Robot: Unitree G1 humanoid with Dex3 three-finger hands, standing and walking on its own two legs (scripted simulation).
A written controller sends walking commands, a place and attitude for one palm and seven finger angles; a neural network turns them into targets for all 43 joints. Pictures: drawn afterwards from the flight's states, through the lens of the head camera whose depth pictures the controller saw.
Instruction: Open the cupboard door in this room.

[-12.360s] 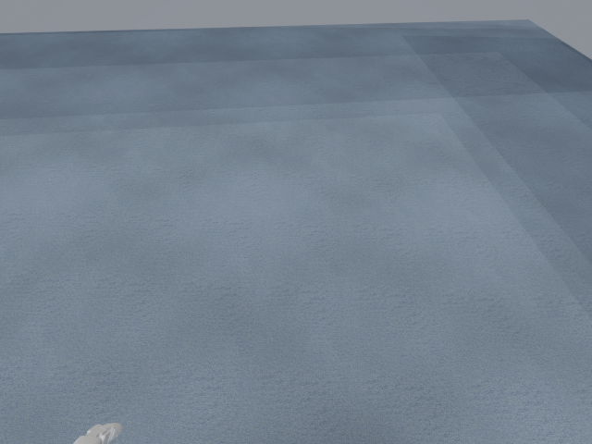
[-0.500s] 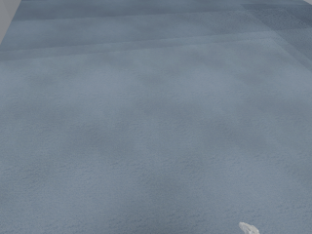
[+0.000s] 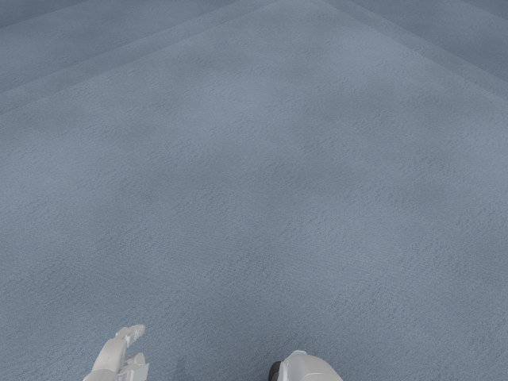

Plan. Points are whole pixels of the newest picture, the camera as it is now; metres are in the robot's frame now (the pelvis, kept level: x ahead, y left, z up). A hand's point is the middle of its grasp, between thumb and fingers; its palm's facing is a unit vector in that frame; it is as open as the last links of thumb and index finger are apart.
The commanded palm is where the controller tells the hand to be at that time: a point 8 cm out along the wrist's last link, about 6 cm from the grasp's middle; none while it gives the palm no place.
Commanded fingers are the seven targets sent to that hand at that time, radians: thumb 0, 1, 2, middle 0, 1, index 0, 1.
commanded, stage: turn to face it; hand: left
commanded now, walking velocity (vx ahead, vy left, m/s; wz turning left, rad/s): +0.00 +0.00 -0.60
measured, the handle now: out of the picture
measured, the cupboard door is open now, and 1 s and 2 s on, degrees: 0 0 0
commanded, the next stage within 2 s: none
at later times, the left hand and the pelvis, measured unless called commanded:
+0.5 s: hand (113, 357) +0.17 +0.25 -0.15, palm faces +0.12 -0.97 -0.19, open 7.4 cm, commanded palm none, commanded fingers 0.00 0.90 0.90 -0.20 -0.30 -0.20 -0.30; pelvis +0.09 +0.05 +0.02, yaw +6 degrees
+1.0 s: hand out of the picture +0.10 +0.18 -0.11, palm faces +0.38 -0.88 -0.30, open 7.4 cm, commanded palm none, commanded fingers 0.00 0.90 0.90 -0.20 -0.30 -0.20 -0.30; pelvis +0.07 -0.04 +0.03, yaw +23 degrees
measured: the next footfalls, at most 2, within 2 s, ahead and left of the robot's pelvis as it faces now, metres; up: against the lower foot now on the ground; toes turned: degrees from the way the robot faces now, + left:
left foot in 0.34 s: +0.14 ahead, +0.15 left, +0.00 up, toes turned +9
right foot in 0.86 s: +0.16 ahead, -0.11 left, +0.00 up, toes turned +17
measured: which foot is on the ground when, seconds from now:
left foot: up 0.00-0.32, down 0.34-0.86, up 0.88-1.00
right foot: down 0.00-0.36, up 0.38-0.84, down 0.86-1.00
